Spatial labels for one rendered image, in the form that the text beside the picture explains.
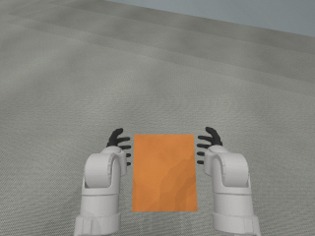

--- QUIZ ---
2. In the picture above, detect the robot left hand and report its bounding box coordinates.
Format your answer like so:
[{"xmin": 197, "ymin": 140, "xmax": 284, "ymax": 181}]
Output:
[{"xmin": 106, "ymin": 128, "xmax": 131, "ymax": 166}]

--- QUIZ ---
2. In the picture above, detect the left robot forearm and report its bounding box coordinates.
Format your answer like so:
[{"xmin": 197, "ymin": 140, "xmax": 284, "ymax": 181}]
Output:
[{"xmin": 74, "ymin": 146, "xmax": 128, "ymax": 236}]

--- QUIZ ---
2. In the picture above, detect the carton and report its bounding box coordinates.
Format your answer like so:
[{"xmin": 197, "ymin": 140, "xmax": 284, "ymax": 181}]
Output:
[{"xmin": 132, "ymin": 134, "xmax": 198, "ymax": 211}]

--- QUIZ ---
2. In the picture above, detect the robot right hand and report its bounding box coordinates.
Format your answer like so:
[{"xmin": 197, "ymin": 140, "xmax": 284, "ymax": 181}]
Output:
[{"xmin": 197, "ymin": 127, "xmax": 223, "ymax": 165}]

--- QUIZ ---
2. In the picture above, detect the right robot forearm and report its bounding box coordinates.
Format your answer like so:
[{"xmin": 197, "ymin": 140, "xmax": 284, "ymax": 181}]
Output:
[{"xmin": 203, "ymin": 145, "xmax": 262, "ymax": 236}]

